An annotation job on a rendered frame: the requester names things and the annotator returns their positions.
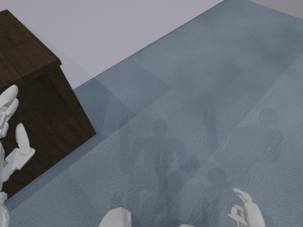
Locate robot right hand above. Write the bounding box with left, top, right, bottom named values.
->
left=228, top=188, right=265, bottom=227

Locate robot left hand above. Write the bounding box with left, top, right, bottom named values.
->
left=0, top=85, right=35, bottom=191

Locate left robot thigh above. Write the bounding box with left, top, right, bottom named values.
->
left=99, top=208, right=132, bottom=227

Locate counter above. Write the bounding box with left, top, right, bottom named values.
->
left=0, top=9, right=96, bottom=202

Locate robot left forearm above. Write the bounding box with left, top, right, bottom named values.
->
left=0, top=192, right=10, bottom=227

